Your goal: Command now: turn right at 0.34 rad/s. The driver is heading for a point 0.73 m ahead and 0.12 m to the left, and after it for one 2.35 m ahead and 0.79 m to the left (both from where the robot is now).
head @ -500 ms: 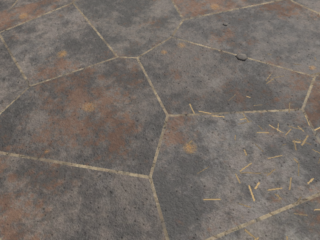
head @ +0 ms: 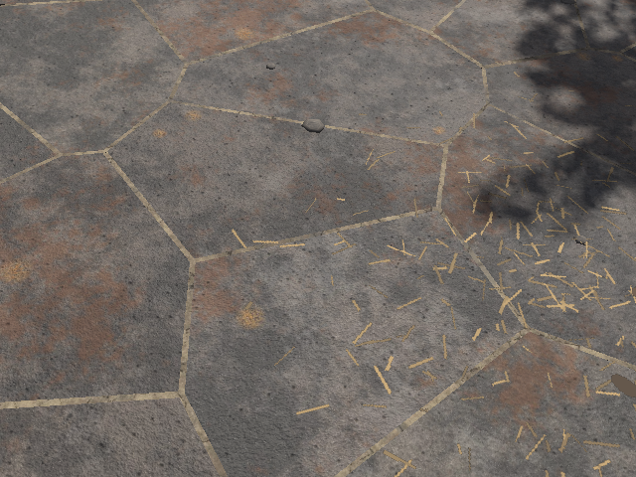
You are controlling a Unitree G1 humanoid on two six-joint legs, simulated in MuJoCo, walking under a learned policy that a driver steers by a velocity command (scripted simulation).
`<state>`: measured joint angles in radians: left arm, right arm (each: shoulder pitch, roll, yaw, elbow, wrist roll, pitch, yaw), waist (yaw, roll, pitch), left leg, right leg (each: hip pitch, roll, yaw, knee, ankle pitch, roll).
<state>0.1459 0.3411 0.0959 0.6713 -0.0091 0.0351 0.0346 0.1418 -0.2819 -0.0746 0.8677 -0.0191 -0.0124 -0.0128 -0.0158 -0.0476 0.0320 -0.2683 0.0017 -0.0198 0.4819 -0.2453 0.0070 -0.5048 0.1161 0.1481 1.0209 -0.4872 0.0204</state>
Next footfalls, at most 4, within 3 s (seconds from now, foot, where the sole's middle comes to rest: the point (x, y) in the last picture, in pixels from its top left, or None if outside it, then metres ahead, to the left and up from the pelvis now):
0.24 right None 0.02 -0.14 -0.78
0.64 left None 0.25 0.11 -0.78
1.18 right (362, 420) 0.59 -0.12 -0.78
1.70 left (249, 313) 0.85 0.14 -0.78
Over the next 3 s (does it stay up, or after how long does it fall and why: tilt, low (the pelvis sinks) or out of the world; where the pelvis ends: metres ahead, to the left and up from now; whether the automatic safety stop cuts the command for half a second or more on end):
stays up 1.11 0.29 0.01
